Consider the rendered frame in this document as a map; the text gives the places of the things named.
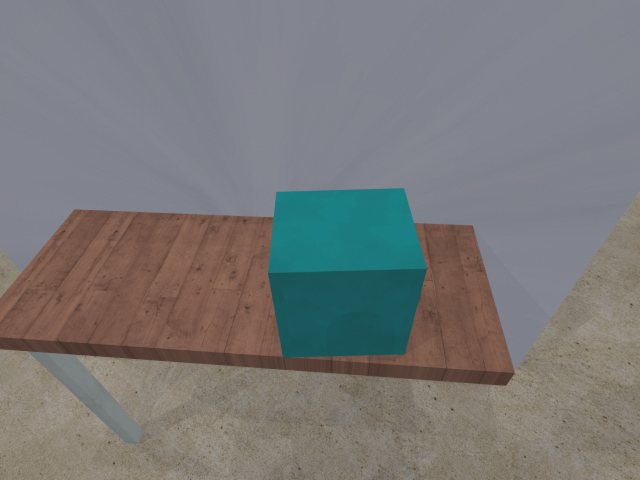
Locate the carton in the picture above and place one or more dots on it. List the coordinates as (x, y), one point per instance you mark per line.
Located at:
(346, 271)

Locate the table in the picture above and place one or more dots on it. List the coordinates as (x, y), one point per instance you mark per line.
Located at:
(194, 288)

